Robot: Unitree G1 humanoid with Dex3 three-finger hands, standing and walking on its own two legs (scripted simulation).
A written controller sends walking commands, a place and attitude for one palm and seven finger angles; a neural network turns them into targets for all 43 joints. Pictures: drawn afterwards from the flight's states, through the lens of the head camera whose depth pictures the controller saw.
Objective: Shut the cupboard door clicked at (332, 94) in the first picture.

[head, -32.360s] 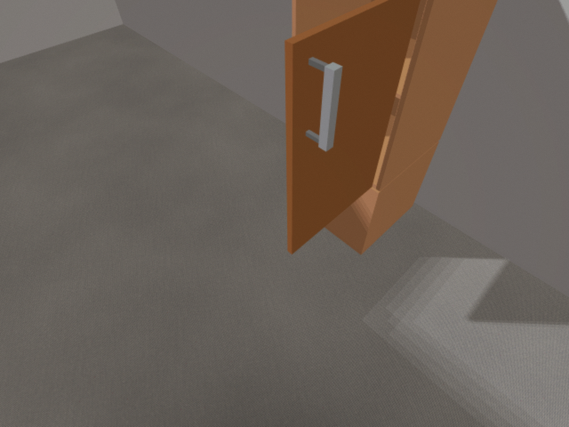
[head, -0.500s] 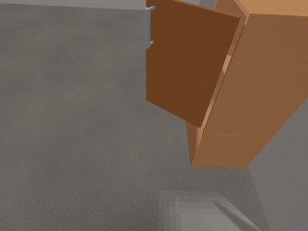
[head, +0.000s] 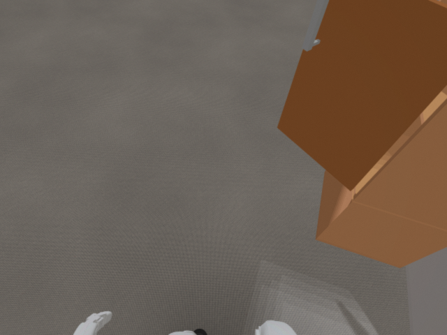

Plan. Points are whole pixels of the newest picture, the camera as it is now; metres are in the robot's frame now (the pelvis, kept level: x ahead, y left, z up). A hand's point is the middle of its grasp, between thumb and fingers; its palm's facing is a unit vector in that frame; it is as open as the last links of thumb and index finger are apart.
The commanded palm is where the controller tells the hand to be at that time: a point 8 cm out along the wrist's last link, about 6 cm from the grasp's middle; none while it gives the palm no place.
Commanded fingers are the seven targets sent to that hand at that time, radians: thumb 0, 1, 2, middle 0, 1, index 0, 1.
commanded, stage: walk to a spot facing it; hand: left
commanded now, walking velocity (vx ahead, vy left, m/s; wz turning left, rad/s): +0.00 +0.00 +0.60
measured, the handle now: (321, 17) +0.86 -0.23 +0.13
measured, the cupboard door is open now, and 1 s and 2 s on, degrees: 57 57 57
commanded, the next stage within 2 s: turn to face it in 1.54 s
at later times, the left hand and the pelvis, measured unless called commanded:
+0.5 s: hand out of the picture -0.01 +0.15 -0.16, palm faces +0.32 -0.90 -0.28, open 7.4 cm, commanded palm none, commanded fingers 0.00 0.90 0.90 -0.20 -0.30 -0.20 -0.30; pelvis +0.02 -0.05 +0.00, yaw +21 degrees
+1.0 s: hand out of the picture +0.06 +0.22 -0.15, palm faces +0.61 -0.75 -0.26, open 7.4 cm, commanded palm none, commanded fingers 0.00 0.90 0.90 -0.20 -0.30 -0.20 -0.30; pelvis +0.09 -0.02 -0.01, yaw +39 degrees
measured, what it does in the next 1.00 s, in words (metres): steps on the spot, turning left: right foot, then left foot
